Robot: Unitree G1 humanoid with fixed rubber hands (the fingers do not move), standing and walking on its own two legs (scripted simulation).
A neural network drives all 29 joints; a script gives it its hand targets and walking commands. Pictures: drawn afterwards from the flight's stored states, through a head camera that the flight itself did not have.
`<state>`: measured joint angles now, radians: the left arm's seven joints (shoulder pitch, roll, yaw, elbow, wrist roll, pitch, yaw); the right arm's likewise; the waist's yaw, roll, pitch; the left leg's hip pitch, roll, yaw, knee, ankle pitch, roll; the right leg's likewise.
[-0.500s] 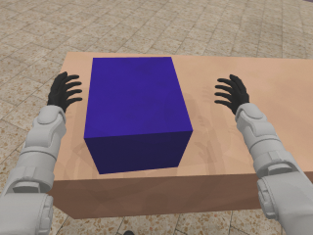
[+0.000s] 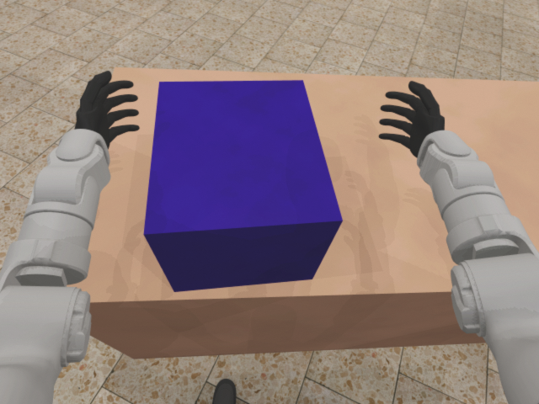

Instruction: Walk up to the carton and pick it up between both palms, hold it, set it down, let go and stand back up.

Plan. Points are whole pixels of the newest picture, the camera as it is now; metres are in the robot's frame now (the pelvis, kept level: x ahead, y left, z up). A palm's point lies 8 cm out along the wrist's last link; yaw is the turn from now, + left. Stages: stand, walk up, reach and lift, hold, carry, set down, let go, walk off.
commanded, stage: reach and lift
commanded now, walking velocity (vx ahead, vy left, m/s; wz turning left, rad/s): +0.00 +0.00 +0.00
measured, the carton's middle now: (239, 185) +0.47 +0.11 -0.02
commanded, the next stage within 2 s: none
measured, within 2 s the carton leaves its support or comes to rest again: neither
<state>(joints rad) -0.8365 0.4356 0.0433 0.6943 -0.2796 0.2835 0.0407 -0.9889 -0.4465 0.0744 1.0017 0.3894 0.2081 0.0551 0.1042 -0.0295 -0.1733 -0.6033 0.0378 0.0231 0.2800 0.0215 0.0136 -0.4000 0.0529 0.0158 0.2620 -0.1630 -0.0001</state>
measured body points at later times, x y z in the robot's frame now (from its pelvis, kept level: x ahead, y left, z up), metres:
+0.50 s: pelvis +0.01 +0.00 -0.01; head +0.12 +0.02 +0.43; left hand +0.43 +0.29 +0.03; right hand +0.50 -0.16 +0.05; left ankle +0.07 +0.11 -0.74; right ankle -0.04 -0.12 -0.74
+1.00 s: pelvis +0.00 +0.01 -0.01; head +0.12 +0.03 +0.42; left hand +0.42 +0.28 +0.03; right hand +0.49 -0.13 +0.04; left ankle +0.07 +0.11 -0.74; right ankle -0.04 -0.12 -0.74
